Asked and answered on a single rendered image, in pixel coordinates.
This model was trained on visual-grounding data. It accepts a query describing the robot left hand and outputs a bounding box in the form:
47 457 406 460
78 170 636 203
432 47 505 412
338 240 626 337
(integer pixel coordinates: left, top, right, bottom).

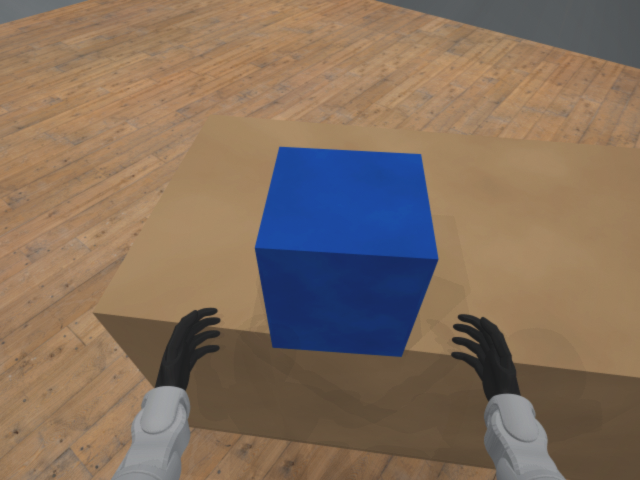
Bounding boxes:
155 308 221 391

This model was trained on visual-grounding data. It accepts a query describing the robot left forearm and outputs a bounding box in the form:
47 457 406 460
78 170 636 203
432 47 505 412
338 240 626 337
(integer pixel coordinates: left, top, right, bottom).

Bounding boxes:
111 386 190 480

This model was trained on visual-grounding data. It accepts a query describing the robot right hand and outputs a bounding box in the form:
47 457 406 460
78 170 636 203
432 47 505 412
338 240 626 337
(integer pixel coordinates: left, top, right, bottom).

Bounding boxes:
451 314 521 401

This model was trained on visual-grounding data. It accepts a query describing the carton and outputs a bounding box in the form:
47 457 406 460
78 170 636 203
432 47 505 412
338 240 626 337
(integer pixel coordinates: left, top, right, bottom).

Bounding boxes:
255 147 438 357

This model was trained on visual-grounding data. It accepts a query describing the pedestal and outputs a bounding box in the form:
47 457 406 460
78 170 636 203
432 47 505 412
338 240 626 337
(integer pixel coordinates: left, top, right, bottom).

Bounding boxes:
92 115 640 480

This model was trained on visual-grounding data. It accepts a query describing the robot right forearm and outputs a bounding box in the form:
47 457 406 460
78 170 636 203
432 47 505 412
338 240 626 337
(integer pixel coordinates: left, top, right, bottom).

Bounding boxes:
484 394 566 480

